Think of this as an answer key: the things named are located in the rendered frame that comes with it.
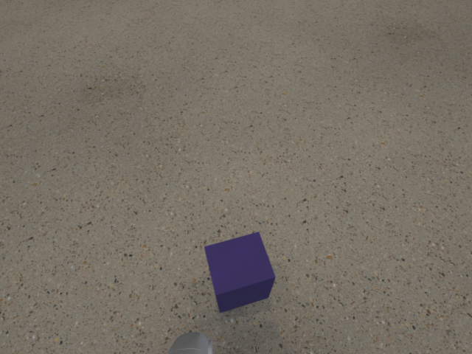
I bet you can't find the carton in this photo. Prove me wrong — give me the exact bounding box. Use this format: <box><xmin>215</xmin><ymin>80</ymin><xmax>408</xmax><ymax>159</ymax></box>
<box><xmin>204</xmin><ymin>232</ymin><xmax>275</xmax><ymax>313</ymax></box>

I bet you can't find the robot left thigh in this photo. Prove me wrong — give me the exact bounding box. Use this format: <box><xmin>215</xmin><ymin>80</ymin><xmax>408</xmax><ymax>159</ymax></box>
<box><xmin>167</xmin><ymin>332</ymin><xmax>213</xmax><ymax>354</ymax></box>

